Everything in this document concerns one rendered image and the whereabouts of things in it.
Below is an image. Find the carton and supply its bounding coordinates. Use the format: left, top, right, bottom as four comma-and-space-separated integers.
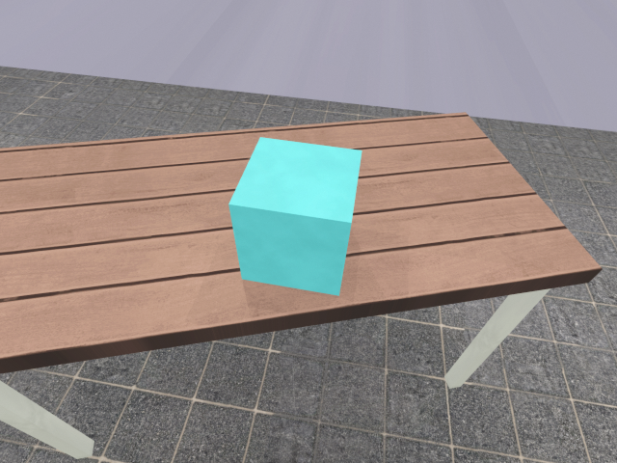
228, 137, 362, 296

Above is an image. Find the table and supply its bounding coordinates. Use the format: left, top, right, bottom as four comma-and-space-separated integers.
0, 112, 603, 459

